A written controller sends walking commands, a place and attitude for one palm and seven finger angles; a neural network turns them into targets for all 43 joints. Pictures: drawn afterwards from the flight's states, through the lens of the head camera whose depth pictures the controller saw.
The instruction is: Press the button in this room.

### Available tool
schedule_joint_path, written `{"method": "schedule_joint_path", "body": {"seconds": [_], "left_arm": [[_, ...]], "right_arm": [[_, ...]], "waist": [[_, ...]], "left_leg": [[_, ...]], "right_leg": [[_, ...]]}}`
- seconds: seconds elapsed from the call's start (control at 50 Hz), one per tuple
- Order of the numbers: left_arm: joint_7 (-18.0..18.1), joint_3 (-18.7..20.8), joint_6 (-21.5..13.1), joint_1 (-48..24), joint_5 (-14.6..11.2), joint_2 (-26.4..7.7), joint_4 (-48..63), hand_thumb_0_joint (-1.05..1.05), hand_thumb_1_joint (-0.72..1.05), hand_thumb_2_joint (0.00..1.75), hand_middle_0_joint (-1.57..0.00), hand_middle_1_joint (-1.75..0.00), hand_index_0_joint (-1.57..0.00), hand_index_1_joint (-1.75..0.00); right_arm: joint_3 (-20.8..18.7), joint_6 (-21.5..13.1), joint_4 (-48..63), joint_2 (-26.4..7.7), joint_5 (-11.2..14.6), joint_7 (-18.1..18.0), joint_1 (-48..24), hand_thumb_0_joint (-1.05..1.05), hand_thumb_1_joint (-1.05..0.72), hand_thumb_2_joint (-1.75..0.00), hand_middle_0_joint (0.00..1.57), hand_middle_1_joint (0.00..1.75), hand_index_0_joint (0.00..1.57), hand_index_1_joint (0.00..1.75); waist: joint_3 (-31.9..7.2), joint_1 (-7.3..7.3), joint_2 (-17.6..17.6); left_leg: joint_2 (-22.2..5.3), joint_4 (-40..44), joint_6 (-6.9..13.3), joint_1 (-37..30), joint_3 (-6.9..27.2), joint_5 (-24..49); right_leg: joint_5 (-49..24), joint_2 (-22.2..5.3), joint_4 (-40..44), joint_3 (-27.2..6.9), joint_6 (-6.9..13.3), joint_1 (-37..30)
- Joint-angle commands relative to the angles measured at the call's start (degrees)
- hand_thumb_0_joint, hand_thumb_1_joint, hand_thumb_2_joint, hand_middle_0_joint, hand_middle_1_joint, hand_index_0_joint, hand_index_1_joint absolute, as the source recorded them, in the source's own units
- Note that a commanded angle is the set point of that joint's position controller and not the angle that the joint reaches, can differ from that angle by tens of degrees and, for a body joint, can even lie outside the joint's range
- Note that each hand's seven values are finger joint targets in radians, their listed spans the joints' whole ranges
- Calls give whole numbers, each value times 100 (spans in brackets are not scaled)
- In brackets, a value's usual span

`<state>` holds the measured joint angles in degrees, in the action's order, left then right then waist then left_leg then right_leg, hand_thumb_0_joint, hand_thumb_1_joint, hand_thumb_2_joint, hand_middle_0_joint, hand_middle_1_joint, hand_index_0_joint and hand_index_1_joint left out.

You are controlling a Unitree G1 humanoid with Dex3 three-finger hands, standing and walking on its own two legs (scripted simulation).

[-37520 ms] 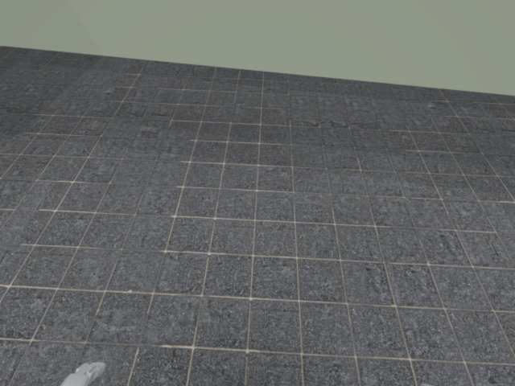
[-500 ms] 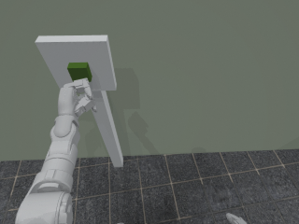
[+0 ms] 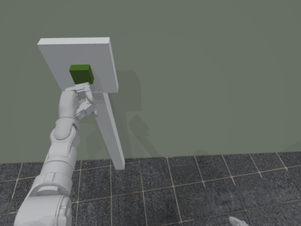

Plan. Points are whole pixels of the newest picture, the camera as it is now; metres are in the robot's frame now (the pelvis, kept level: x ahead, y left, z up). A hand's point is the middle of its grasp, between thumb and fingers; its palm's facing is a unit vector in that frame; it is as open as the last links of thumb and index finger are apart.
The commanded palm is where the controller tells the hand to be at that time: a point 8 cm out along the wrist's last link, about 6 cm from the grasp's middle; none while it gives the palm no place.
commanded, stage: press the button with the knuckle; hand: left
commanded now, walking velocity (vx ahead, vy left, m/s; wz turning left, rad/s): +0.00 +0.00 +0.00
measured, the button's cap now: (82, 73) +0.51 +0.20 +0.12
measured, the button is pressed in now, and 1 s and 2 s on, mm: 0 12 0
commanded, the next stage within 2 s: hold the button down briefly in 1.10 s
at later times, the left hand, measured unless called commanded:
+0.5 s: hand (95, 95) +0.45 +0.16 +0.09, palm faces +0.03 -1.00 -0.01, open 3.0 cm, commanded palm +0.42 +0.21 +0.09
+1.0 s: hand (93, 91) +0.46 +0.16 +0.09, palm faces +0.06 -1.00 -0.01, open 3.0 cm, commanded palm +0.46 +0.21 +0.09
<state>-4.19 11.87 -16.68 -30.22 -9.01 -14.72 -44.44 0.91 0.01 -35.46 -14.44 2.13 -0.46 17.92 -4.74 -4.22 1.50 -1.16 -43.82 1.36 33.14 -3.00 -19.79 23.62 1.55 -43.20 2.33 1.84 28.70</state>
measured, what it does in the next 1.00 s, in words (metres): stands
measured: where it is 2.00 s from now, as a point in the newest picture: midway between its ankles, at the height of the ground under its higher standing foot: outside the picture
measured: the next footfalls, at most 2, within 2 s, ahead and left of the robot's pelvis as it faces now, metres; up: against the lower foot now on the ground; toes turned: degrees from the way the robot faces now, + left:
none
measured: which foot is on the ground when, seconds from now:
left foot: down 0.00-1.00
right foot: down 0.00-1.00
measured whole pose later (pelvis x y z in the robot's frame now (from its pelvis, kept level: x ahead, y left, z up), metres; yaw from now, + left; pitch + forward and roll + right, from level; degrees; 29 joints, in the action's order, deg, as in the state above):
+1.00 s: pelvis -0.01 +0.01 -0.01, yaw +1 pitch +13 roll -2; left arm -5.5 15.7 -22.0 -48.2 -6.6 -20.1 -65.0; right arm 1.0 0.3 -39.0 -15.3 0.9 -0.1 20.6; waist -4.5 -7.2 1.6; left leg -1.2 -48.5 1.7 41.3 -1.5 -20.0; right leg 23.7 1.6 -46.8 3.8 1.6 35.8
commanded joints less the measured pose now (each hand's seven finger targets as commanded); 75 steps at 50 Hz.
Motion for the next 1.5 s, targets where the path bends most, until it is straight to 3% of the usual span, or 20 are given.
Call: {"method": "schedule_joint_path", "body": {"seconds": [0.0,0.06,0.14,0.24,0.26,0.32,0.42,0.48,0.6,0.72,0.78,0.94,1.0,1.04,1.12,1.16,1.3,1.36,1.42,1.48], "left_arm": [[-124,192,-450,-2295,-162,-947,1285,0,90,90,-130,-150,-130,-150],[-203,-130,-565,-2617,-154,-676,1391,0,90,90,-130,-150,-130,-150],[-165,11,-496,-3243,-89,-950,753,0,90,90,-130,-150,-130,-150],[-47,282,-584,-3565,-38,-1213,641,0,90,90,-130,-150,-130,-150],[-22,354,-641,-3578,-29,-1247,634,0,90,90,-130,-150,-130,-150],[-7,551,-716,-3178,3,-1394,628,0,90,90,-130,-150,-130,-150],[-141,802,-564,-2881,-37,-1692,430,0,90,90,-130,-150,-130,-150],[-174,613,-581,-3089,-69,-1436,652,0,90,90,-130,-150,-130,-150],[-163,451,-648,-3788,30,-1432,132,0,90,90,-130,-150,-130,-150],[-223,669,-758,-4395,50,-1772,-215,0,90,90,-130,-150,-130,-150],[-213,494,-835,-4569,56,-1538,-283,0,90,90,-130,-150,-130,-150],[-49,512,-908,-5208,183,-1772,-776,0,90,90,-130,-150,-130,-150],[-4,346,-924,-5532,226,-1623,-894,0,90,90,-130,-150,-130,-150],[1,499,-927,-5673,238,-1872,-934,0,90,90,-130,-150,-130,-150],[-23,623,-878,-5912,200,-2095,-1146,0,90,90,-130,-150,-130,-150],[-39,476,-849,-5997,198,-1945,-1258,0,90,90,-130,-150,-130,-150],[-6,467,-804,-6172,235,-2053,-1325,0,90,90,-130,-150,-130,-150],[13,398,-769,-6214,205,-1947,-1420,0,90,90,-130,-150,-130,-150],[52,457,-763,-6313,227,-2127,-1312,0,90,90,-130,-150,-130,-150],[79,356,-775,-6311,257,-1980,-1324,0,90,90,-130,-150,-130,-150]], "right_arm": [[-313,-203,634,-830,27,-94,134,0,-90,-90,20,30,20,30],[-318,-221,571,-809,29,-85,178,0,-90,-90,20,30,20,30],[-319,-194,386,-873,29,-113,264,0,-90,-90,20,30,20,30],[-309,-202,350,-865,-14,-114,336,0,-90,-90,20,30,20,30],[-325,-203,338,-872,-41,-99,412,0,-90,-90,20,30,20,30],[-339,-184,396,-883,-60,-51,446,0,-90,-90,20,30,20,30],[-349,-63,492,-922,-44,-40,534,0,-90,-90,20,30,20,30],[-357,-45,495,-874,-19,-41,520,0,-90,-90,20,30,20,30],[-346,-31,290,-880,-45,-65,626,0,-90,-90,20,30,20,30],[-347,-48,178,-975,-68,-87,751,0,-90,-90,20,30,20,30],[-348,-73,162,-950,-80,-61,769,0,-90,-90,20,30,20,30],[-311,-98,44,-1031,-118,-60,847,0,-90,-90,20,30,20,30],[-315,-143,-23,-1044,-136,-54,892,0,-90,-90,20,30,20,30],[-309,-165,-47,-1094,-154,-61,977,0,-90,-90,20,30,20,30],[-276,-214,-68,-1138,-148,-95,1092,0,-90,-90,20,30,20,30],[-256,-233,-67,-1121,-146,-100,1110,0,-90,-90,20,30,20,30],[-247,-329,-72,-1171,-163,-118,1184,0,-90,-90,20,30,20,30],[-228,-365,-74,-1183,-174,-106,1212,0,-90,-90,20,30,20,30],[-233,-407,-50,-1237,-173,-118,1227,0,-90,-90,20,30,20,30],[-234,-455,-63,-1234,-176,-105,1231,0,-90,-90,20,30,20,30]], "waist": [[-1733,-3,-171],[-1819,-124,35],[-1460,-261,-159],[-2057,-171,127],[-2214,-164,-29],[-2513,-8,194],[-2172,10,-289],[-2112,-53,11],[-1671,-322,-93],[-2178,-353,189],[-2294,-418,178],[-1807,-640,110],[-1854,-745,300],[-2033,-760,328],[-2044,-859,5],[-1902,-924,78],[-1975,-953,423],[-1772,-1017,281],[-1913,-1013,316],[-1938,-1015,365]], "left_leg": [[114,324,102,-1437,331,1401],[96,261,77,-1631,392,1544],[94,274,90,-1360,456,1070],[107,192,70,-1536,440,1420],[101,154,75,-1571,468,1589],[103,90,50,-1653,410,1980],[126,137,102,-1075,288,1918],[119,116,101,-1301,279,2012],[106,104,123,-1160,356,1419],[80,52,82,-1340,472,1358],[68,6,81,-1441,507,1443],[51,25,95,-1030,607,696],[39,-4,82,-1128,658,546],[32,-18,82,-1117,682,538],[42,-14,126,-752,663,271],[44,-8,125,-683,687,115],[24,16,94,-751,752,-228],[27,29,110,-568,770,-443],[8,61,109,-532,782,-660],[-5,76,96,-643,826,-711]], "right_leg": [[-2144,52,613,-198,-98,-208],[-2131,60,538,-156,-81,-25],[-1653,50,614,-176,-117,313],[-1915,37,469,-196,-102,130],[-2039,54,408,-173,-94,48],[-2425,64,306,-188,-77,-110],[-2844,52,377,-255,-132,-496],[-2824,75,409,-246,-119,-294],[-2139,82,506,-250,-142,174],[-1781,80,407,-234,-105,368],[-1782,104,368,-206,-112,491],[-989,120,441,-210,-122,931],[-774,128,425,-195,-118,1199],[-743,126,392,-195,-113,1171],[-588,123,451,-256,-168,1050],[-464,133,452,-241,-155,1171],[-167,127,413,-197,-139,1469],[-42,127,440,-195,-137,1524],[113,108,415,-212,-158,1551],[126,111,383,-181,-146,1658]]}}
